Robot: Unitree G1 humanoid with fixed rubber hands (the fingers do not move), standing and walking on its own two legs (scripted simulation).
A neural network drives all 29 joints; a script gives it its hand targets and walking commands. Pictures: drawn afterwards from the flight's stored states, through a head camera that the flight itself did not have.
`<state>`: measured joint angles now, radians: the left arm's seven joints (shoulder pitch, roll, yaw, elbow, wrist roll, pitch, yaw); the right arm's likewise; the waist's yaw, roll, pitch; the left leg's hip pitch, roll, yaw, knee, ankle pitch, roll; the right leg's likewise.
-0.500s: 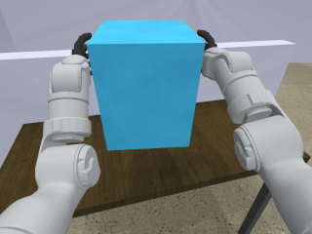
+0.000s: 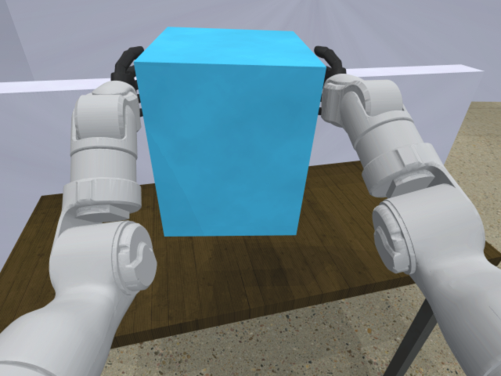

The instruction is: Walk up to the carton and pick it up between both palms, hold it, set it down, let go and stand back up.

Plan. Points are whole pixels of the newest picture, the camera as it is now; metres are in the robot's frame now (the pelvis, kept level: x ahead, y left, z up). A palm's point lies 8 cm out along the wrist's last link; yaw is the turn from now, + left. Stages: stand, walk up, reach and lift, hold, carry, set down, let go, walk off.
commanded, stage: hold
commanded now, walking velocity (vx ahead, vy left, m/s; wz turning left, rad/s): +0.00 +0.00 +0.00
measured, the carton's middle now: (231, 129) +0.38 +0.00 +0.28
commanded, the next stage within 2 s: none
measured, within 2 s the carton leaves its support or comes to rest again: neither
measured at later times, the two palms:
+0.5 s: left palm (130, 103) +0.38 +0.14 +0.33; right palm (336, 98) +0.36 -0.15 +0.33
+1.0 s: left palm (126, 106) +0.38 +0.15 +0.32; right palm (332, 93) +0.36 -0.14 +0.34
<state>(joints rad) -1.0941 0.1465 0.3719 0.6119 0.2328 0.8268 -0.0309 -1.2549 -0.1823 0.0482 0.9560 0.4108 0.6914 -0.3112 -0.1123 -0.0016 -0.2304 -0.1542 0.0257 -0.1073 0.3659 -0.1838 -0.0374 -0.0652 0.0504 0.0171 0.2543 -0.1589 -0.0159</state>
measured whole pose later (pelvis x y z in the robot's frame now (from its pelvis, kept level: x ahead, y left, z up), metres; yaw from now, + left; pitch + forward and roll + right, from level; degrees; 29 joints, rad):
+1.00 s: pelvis -0.01 +0.01 +0.00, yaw -1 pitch -2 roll -1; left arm -1.08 0.12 0.37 0.61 0.24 0.80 -0.01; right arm -1.29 -0.19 0.01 1.03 0.41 0.65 -0.30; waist -0.10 -0.01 -0.23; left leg -0.17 0.02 -0.09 0.38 -0.18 -0.03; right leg -0.09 0.05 0.04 0.26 -0.15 -0.01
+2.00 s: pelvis +0.00 +0.00 +0.00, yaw -1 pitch -3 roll -1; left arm -1.08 0.11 0.40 0.59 0.26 0.85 -0.02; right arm -1.24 -0.20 0.08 0.97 0.44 0.69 -0.30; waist -0.10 0.02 -0.23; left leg -0.12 0.02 -0.09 0.36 -0.19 -0.03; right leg -0.05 0.05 0.04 0.26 -0.16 -0.01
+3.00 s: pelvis +0.00 +0.00 +0.00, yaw +0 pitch -2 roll -1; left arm -1.11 0.15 0.38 0.63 0.24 0.83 -0.03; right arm -1.26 -0.19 0.05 0.98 0.41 0.69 -0.30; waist -0.11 0.01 -0.24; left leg -0.16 0.02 -0.10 0.36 -0.18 -0.04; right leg -0.07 0.05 0.03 0.26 -0.16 -0.02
